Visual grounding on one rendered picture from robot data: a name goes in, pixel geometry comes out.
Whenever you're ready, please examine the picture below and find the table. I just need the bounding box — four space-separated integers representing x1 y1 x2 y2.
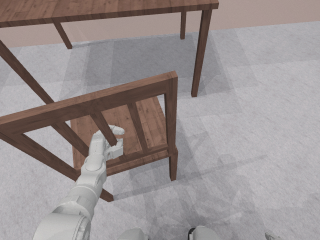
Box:
0 0 219 105

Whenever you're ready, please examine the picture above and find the left robot upper arm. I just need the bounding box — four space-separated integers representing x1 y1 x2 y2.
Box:
34 213 91 240

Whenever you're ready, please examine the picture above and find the right robot thigh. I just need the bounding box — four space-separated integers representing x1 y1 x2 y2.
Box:
189 227 221 240

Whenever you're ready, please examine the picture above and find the left robot hand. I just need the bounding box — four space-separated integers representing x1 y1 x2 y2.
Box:
88 124 125 161

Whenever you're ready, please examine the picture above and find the chair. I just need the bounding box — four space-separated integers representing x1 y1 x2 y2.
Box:
0 70 178 203

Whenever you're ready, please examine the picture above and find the left robot thigh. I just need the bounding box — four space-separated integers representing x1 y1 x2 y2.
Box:
117 229 148 240

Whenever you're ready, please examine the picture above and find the robot thigh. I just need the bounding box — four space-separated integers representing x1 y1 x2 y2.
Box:
117 229 148 240
189 227 221 240

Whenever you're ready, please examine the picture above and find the left robot forearm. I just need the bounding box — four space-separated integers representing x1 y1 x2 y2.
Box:
32 154 107 240

